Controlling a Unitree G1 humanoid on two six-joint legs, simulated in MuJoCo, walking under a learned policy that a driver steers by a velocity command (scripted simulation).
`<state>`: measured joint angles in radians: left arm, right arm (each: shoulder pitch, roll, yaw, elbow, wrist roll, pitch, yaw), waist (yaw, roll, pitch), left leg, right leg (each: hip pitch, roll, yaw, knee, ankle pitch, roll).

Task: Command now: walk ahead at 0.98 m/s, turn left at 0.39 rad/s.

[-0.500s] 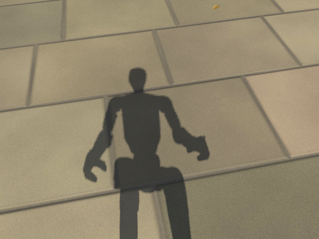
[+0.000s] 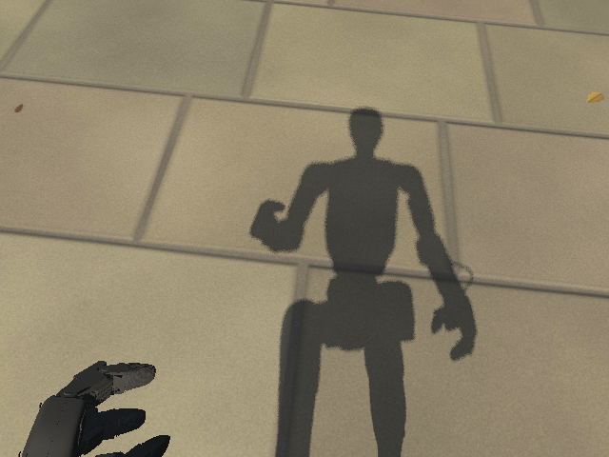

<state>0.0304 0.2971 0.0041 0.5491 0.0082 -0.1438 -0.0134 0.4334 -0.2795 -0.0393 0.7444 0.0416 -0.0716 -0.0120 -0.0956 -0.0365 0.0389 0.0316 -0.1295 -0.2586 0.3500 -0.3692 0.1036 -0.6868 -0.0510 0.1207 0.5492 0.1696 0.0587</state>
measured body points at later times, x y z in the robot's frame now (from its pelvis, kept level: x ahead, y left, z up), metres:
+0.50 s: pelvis +0.34 -0.04 +0.00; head +0.37 -0.05 +0.45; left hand +0.45 +0.25 -0.11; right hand +0.54 -0.33 -0.05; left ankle +0.51 +0.02 -0.73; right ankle +0.29 -0.14 -0.74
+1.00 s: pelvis +0.39 -0.08 +0.00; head +0.40 -0.12 +0.44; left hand +0.71 +0.01 -0.07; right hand +0.29 -0.38 -0.12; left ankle +0.51 +0.02 -0.73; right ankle +0.33 -0.17 -0.74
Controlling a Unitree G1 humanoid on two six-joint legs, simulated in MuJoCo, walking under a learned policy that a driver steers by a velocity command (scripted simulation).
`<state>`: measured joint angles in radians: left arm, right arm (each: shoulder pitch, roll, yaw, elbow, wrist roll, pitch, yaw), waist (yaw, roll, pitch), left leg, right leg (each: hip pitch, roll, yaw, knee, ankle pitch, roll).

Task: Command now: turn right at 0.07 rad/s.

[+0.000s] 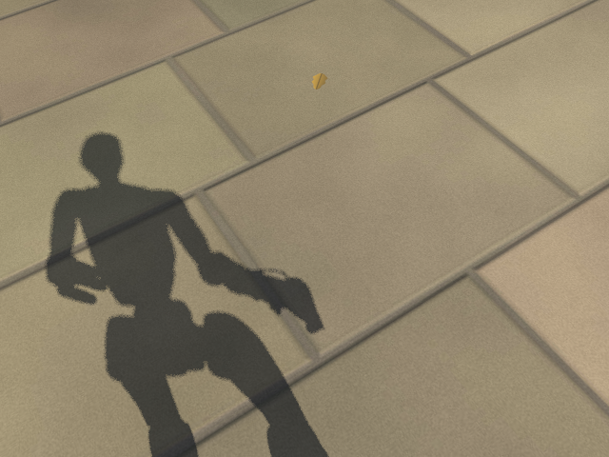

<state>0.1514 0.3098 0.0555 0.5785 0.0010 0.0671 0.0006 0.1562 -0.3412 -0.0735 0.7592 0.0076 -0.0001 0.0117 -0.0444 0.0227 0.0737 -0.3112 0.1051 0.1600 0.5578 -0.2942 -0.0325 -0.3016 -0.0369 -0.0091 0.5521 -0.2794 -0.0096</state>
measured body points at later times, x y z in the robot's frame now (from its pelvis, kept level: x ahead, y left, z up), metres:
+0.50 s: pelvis +0.00 +0.02 -0.01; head +0.02 +0.06 +0.44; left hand +0.05 +0.35 -0.12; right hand +0.23 -0.21 -0.09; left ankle -0.03 +0.10 -0.73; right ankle +0.01 -0.11 -0.71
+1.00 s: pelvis +0.24 +0.13 -0.03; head +0.27 +0.16 +0.42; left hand +0.34 +0.44 -0.12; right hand +0.37 -0.14 -0.13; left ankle -0.04 +0.10 -0.73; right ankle +0.48 +0.11 -0.71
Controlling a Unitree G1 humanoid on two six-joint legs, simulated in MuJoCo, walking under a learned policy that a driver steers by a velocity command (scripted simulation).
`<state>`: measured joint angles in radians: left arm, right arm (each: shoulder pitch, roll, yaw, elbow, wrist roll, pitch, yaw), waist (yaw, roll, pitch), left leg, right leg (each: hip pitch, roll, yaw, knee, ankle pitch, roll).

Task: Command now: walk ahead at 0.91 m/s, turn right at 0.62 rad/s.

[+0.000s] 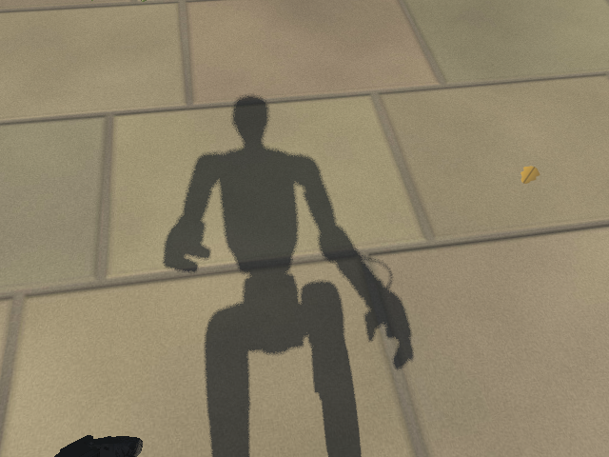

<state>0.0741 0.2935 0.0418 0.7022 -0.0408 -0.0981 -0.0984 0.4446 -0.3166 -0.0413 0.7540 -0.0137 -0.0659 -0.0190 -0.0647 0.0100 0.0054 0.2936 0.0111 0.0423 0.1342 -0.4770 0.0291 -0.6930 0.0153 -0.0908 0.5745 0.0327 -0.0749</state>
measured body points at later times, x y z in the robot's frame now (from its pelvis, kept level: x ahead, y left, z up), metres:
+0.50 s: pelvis +0.47 -0.03 +0.00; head +0.49 -0.04 +0.45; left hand +0.61 +0.24 -0.11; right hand +0.60 -0.36 -0.03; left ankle +0.66 +0.05 -0.71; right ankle +0.21 -0.09 -0.67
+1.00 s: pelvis +0.80 -0.26 -0.02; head +0.80 -0.29 +0.43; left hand +1.13 -0.26 -0.08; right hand +0.60 -0.46 -0.14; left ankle +0.74 +0.03 -0.59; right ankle +0.85 -0.38 -0.71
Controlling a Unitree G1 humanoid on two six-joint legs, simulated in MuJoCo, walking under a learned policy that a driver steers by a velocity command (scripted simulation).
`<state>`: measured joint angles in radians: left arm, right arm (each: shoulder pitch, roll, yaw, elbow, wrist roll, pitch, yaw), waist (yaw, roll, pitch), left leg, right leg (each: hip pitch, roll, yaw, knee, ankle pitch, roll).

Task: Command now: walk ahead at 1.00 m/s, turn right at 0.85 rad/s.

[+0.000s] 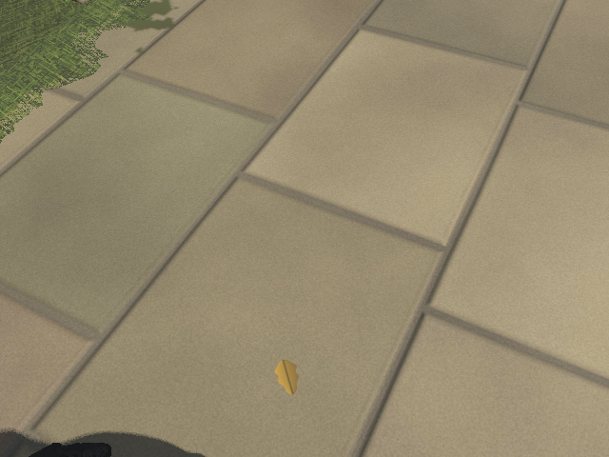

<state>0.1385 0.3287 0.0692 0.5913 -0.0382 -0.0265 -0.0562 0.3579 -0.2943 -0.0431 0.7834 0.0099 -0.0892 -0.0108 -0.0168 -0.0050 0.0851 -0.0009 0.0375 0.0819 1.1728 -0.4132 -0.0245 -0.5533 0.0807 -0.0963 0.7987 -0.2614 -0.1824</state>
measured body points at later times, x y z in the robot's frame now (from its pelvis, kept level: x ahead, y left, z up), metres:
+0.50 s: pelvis +0.45 +0.05 +0.02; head +0.49 +0.03 +0.47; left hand +0.50 +0.32 -0.11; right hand +0.62 -0.23 -0.06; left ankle +0.59 +0.14 -0.69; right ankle +0.19 -0.03 -0.59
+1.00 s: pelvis +0.88 -0.09 +0.01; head +0.90 -0.11 +0.46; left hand +1.14 +0.09 -0.08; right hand +0.83 -0.36 -0.11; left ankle +0.73 +0.14 -0.55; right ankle +0.96 -0.16 -0.69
